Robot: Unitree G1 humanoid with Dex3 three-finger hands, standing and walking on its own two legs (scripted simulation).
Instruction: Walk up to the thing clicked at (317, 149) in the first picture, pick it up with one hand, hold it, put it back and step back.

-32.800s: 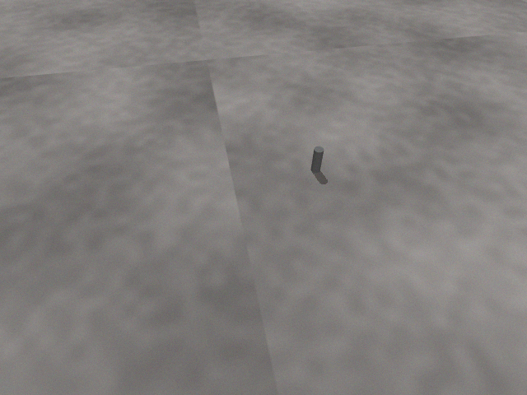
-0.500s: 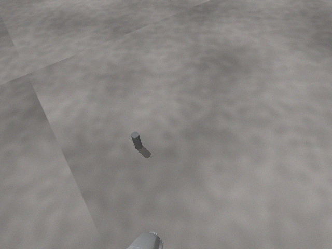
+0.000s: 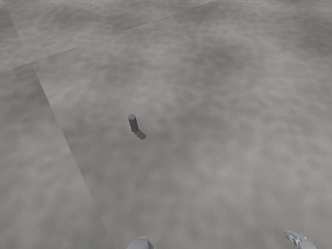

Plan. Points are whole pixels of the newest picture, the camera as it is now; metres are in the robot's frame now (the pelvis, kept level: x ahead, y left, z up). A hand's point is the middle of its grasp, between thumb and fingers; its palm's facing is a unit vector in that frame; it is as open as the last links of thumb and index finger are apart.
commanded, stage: step back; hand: left
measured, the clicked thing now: (133, 123) +1.02 +0.32 -0.68
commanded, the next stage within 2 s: stand in 0.92 s
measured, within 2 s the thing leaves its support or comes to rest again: neither
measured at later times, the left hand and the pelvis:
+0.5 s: hand out of the picture +0.02 +0.33 -0.13, palm faces +0.04 -0.91 -0.42, open 7.4 cm; pelvis -0.01 +0.04 +0.02, yaw +3 degrees
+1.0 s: hand out of the picture +0.13 +0.30 -0.13, palm faces +0.07 -0.93 -0.35, open 7.4 cm; pelvis +0.03 +0.04 +0.01, yaw +3 degrees
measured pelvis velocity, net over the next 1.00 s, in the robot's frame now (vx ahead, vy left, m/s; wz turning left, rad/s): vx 0.03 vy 0.04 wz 0.05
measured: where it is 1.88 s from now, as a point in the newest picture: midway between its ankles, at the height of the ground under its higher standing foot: outside the picture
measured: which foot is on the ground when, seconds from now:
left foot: up 0.00-0.30, down 0.32-1.00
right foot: down 0.00-0.36, up 0.38-0.62, down 0.64-1.00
